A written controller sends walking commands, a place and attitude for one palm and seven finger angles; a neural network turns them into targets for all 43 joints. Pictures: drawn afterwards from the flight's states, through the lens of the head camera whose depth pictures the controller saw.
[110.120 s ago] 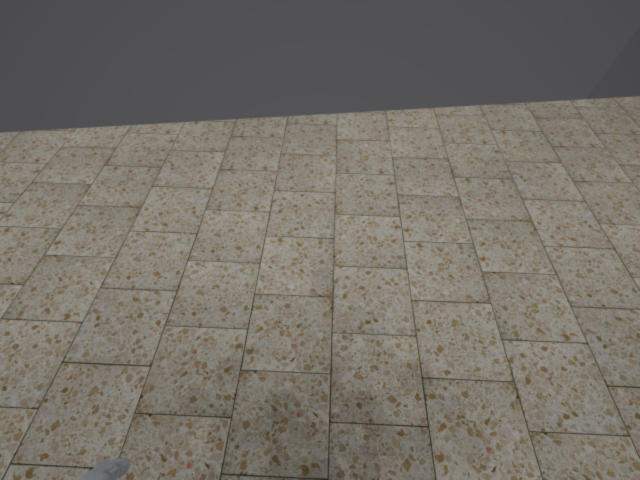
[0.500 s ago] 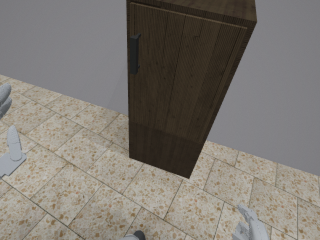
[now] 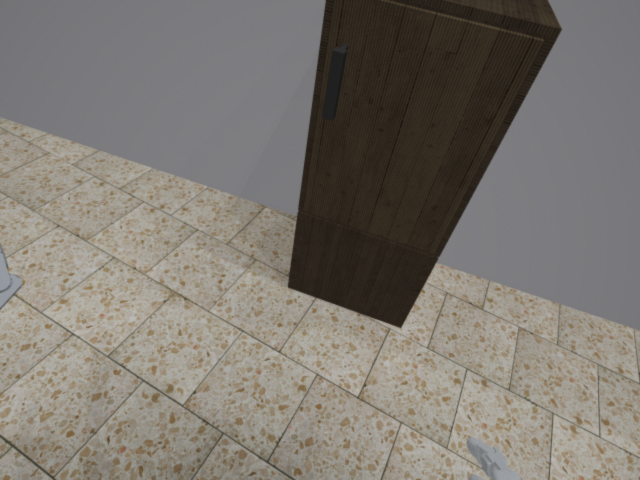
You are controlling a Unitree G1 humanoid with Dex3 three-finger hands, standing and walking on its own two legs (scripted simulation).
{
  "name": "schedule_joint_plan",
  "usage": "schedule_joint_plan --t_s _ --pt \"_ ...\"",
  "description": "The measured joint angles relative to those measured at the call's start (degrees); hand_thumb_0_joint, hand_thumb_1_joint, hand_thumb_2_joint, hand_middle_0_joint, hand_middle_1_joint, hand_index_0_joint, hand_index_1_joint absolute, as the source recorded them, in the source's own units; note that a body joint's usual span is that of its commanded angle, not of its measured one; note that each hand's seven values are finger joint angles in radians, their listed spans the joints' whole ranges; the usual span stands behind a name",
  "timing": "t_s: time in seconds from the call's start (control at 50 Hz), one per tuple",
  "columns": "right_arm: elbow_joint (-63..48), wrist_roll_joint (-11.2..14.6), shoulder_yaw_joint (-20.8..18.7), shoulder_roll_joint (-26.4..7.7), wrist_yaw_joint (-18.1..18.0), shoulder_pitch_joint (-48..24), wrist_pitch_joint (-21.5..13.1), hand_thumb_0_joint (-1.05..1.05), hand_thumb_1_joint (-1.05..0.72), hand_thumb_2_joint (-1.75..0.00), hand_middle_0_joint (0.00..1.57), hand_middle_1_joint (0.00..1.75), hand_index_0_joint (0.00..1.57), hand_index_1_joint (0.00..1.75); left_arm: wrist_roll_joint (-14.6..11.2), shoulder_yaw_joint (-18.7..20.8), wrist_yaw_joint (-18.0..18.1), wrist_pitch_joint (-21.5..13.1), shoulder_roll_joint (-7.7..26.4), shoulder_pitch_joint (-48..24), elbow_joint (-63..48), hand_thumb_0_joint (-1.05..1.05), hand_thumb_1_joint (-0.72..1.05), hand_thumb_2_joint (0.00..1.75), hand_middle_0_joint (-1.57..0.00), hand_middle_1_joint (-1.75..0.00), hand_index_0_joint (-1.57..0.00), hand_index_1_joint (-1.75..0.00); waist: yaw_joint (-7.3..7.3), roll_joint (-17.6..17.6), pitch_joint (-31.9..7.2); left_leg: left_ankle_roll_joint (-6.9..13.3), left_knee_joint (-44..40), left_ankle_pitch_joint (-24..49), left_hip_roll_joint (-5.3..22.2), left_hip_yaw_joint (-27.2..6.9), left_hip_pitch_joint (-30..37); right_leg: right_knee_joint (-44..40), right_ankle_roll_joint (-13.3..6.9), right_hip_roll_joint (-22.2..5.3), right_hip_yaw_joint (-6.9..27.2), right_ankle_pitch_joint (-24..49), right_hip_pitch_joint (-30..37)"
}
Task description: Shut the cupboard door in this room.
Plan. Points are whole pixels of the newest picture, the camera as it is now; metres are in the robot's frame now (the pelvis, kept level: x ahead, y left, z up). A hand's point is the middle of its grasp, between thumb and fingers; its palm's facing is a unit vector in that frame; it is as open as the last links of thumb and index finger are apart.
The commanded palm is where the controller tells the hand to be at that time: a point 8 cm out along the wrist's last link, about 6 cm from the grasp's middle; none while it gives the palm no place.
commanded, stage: stop stepping back and stand still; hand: left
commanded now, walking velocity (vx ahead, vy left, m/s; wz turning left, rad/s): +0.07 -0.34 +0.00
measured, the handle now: (337, 82) +0.89 +0.03 +0.11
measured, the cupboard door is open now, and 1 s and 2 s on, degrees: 0 0 0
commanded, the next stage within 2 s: let the arm hang, fingers relaxed in 1.48 s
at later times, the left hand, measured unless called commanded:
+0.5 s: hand out of the picture +0.13 +0.33 +0.20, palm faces +0.41 -0.82 -0.39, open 7.4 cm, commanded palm +0.08 +0.36 +0.21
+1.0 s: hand out of the picture +0.17 +0.36 +0.19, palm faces +0.35 -0.76 -0.55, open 7.4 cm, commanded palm +0.11 +0.40 +0.21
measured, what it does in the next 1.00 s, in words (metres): steps to the left: right foot, then left foot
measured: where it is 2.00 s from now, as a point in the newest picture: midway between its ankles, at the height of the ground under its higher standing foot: outside the picture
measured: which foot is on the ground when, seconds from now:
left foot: down 0.00-0.38, up 0.40-0.60, down 0.62-1.00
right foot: up 0.00-0.38, down 0.40-0.62, up 0.64-0.96, down 0.98-1.00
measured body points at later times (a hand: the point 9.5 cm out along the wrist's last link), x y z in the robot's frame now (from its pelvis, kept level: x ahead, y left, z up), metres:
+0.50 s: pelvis -0.07 +0.07 +0.02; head -0.11 +0.10 +0.47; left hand +0.10 +0.37 +0.22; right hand +0.07 -0.18 -0.04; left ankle +0.01 +0.14 -0.67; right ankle -0.12 -0.02 -0.71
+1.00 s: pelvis -0.04 +0.10 +0.03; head -0.02 +0.10 +0.48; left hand +0.15 +0.40 +0.22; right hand +0.10 -0.10 -0.08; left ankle +0.01 +0.20 -0.71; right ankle -0.07 +0.01 -0.71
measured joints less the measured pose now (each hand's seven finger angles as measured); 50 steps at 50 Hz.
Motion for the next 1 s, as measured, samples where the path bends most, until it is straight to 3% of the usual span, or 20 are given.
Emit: schedule_joint_plan --t_s 0.06,0.12,0.2,0.3,0.36,0.4,0.42,0.44,0.48,0.52,0.58,0.62,0.68,0.74,0.82,0.92,0.96,1.0 --pt "0.4 -0.66 0.95 2.39 1.07 -1.37 -0.74 0.02 -0.91 -0.9 0.2 0.3 0.2 0.3 -0.38 0.43 -0.11 2.0 -1.95 -1.09 4.09 0.01 0.89 0.9 -0.21 -0.3 -0.21 -0.3 -0.45 0.11 1.84 0.44 -7.28 5.81 -0.34 1.11 2.88 8.65 0.6 2.59 2.36 2.47 -2.89" --pt "-1.07 -0.75 1.95 3.86 2.76 -0.87 -0.43 0.02 -0.9 -0.9 0.2 0.3 0.21 0.3 -0.02 -2.06 -0.43 3.71 -3.68 2.41 1.26 0.01 0.89 0.9 -0.2 -0.3 -0.2 -0.3 -0.47 0.66 1.99 -0.75 -16.76 10.54 0.79 1.77 5.99 9.73 0.5 3.91 0.61 6.78 -3.42" --pt "-2.58 -0.83 2.24 4.18 2.62 -0.53 1.3 0.02 -0.9 -0.9 0.21 0.3 0.21 0.3 0.48 -6.35 -0.83 4.36 -3.41 9.07 -4.12 0.01 0.89 0.9 -0.2 -0.3 -0.2 -0.3 -0.08 1.65 0.76 -2.33 -27.6 13.39 1.93 2.76 9.14 2.93 -0.06 4.95 -2.76 7.62 -0.04" --pt "-3.57 -0.91 1.1 2.93 0.24 -1.59 2.66 0.02 -0.9 -0.9 0.21 0.3 0.21 0.3 -0.39 -5.74 -0.54 5.8 1.27 11.68 -3.73 0.01 0.89 0.89 -0.21 -0.3 -0.21 -0.3 -0.12 3.12 -0.76 -4.08 -36.01 18.81 1.48 4.3 11.17 -11.1 -0.92 6.42 -6.3 2.66 8.38" --pt "-4.68 -0.5 0.26 1.53 -0.31 -2.47 2.81 0.02 -0.9 -0.9 0.2 0.3 0.21 0.3 -1.52 -4.01 -0.44 7.72 3.48 10.75 -0.94 0.01 0.89 0.89 -0.21 -0.3 -0.21 -0.3 -0.85 2.93 -1.37 -4.88 -32.72 18.91 -0.56 5.92 8.48 -21.73 -2.51 6.48 -7.36 1.04 14.8" --pt "-6.01 -0.25 0.13 0.42 -0.15 -3.13 2.96 0.01 -0.9 -0.9 0.2 0.3 0.21 0.3 -1.59 -2.29 -0.39 8.59 5.11 10.64 -0.23 0.01 0.89 0.89 -0.21 -0.3 -0.21 -0.3 -0.56 0.44 -2.12 -5.62 -21.65 10.46 -2.82 8.82 2.05 -27.07 -6.47 4.44 -3.83 2.19 16.86" --pt "-5.84 -0.22 -0.15 -0.81 0.03 -3.78 3.05 0.01 -0.9 -0.9 0.2 0.3 0.21 0.3 -1.55 -2.48 -0.41 8.68 4.26 9.9 0.12 0.01 0.89 0.89 -0.21 -0.3 -0.21 -0.3 0.1 1.44 -1.6 -5.6 -13.83 6.75 -2.22 7.86 -1.0 -26.27 -7.31 4.38 -3.54 9.12 15.73" --pt "-5.01 -0.1 -0.48 -1.81 0.19 -4.05 3.14 0.01 -0.9 -0.9 0.2 0.3 0.21 0.3 -1.38 -3.14 -0.3 8.43 3.02 9.07 0.47 0.01 0.89 0.89 -0.21 -0.3 -0.21 -0.3 0.48 2.66 -1.02 -5.37 -6.54 4.04 -1.43 6.0 -3.05 -23.77 -6.92 4.79 -3.63 11.56 15.06" --pt "-3.09 0.35 -1.05 -2.54 0.45 -2.64 3.32 0.01 -0.9 -0.9 0.2 0.3 0.21 0.3 -0.88 -4.56 0.12 7.0 0.64 7.81 1.33 0.01 0.89 0.89 -0.21 -0.3 -0.21 -0.3 0.41 3.09 -1.43 -4.9 3.47 1.51 -0.28 3.39 -5.31 -20.85 -5.35 4.86 -3.93 9.73 15.39" --pt "-1.77 0.62 -1.15 -2.62 0.09 -0.4 3.83 0.01 -0.9 -0.9 0.2 0.3 0.2 0.3 -0.31 -5.5 0.59 6.17 -1.64 6.36 1.64 0.01 0.89 0.89 -0.21 -0.3 -0.21 -0.3 0.34 1.84 -2.38 -4.43 6.66 0.62 1.43 2.7 -5.31 -19.34 -4.34 4.1 -4.1 7.22 15.88" --pt "-0.61 0.41 -1.0 -3.01 -0.96 2.38 4.22 0.02 -0.9 -0.9 0.2 0.3 0.2 0.3 0.48 -6.48 1.4 5.02 -4.19 3.51 1.49 0.01 0.89 0.89 -0.21 -0.3 -0.21 -0.3 -0.65 0.14 -2.86 -3.76 1.02 1.38 3.92 3.0 -1.45 -16.29 -3.68 2.28 -5.25 4.41 15.72" --pt "-0.82 0.36 -1.21 -3.83 -1.61 3.29 3.78 0.02 -0.9 -0.9 0.2 0.3 0.2 0.3 0.49 -6.29 1.67 4.41 -4.71 2.26 0.26 0.01 0.89 0.9 -0.21 -0.3 -0.21 -0.3 -1.69 0.06 -2.28 -3.15 -5.61 4.21 4.15 3.55 1.87 -11.56 -2.97 0.74 -5.97 1.52 14.0" --pt "-0.35 -0.33 -1.39 -2.48 -1.82 1.15 2.48 0.02 -0.91 -0.9 0.2 0.3 0.2 0.3 -0.27 -3.19 1.43 2.85 -3.08 1.97 -0.03 0.01 0.89 0.9 -0.21 -0.3 -0.21 -0.3 -2.23 -0.95 0.87 -0.87 -4.73 5.54 2.65 6.01 1.79 0.57 -2.14 0.7 -1.32 -3.05 7.56" --pt "-0.44 -0.85 -0.56 0.18 -0.46 0.24 0.86 0.02 -0.91 -0.9 0.2 0.3 0.2 0.3 -0.44 -0.35 0.36 1.84 0.1 4.06 -0.39 0.01 0.89 0.9 -0.21 -0.3 -0.2 -0.3 -3.0 -0.42 2.65 -0.22 -10.29 7.91 2.29 6.72 3.82 5.74 -0.97 1.71 -0.05 0.86 2.23" --pt "-1.16 -0.59 1.08 2.06 1.26 0.64 0.15 0.02 -0.91 -0.9 0.2 0.3 0.2 0.3 -0.25 0.08 -0.04 0.66 1.04 9.79 -1.86 0.01 0.89 0.9 -0.21 -0.3 -0.2 -0.3 -2.64 2.04 2.23 -0.18 -18.52 11.69 2.76 7.41 6.46 -1.68 0.2 1.03 -2.27 5.52 1.17" --pt "-1.72 -0.14 2.24 2.54 0.92 0.87 0.22 0.02 -0.9 -0.9 0.2 0.3 0.21 0.3 0.17 -2.25 -0.34 1.67 0.6 13.31 0.7 0.01 0.89 0.9 -0.21 -0.3 -0.21 -0.3 -1.76 3.96 1.22 -0.38 -23.15 13.38 1.81 7.67 7.98 -16.21 0.83 0.46 -3.82 9.07 7.17" --pt "-1.92 -0.05 2.48 2.48 0.5 0.46 0.27 0.02 -0.9 -0.9 0.2 0.3 0.21 0.3 0.16 -2.61 -0.29 2.42 0.67 12.95 2.16 0.01 0.89 0.89 -0.21 -0.3 -0.21 -0.3 -1.43 3.01 1.01 -0.56 -22.51 12.86 0.4 7.98 7.57 -21.84 0.59 -0.13 -3.26 11.41 10.49" --pt "-1.57 -0.05 2.24 1.56 0.11 -0.77 0.29 0.02 -0.9 -0.9 0.2 0.3 0.21 0.3 0.2 -3.56 -0.32 2.98 -0.68 11.12 4.0 0.01 0.89 0.89 -0.21 -0.3 -0.21 -0.3 -1.14 3.58 1.37 -0.81 -20.96 11.9 0.07 7.64 6.94 -23.3 -1.13 -0.03 -3.07 11.52 11.7"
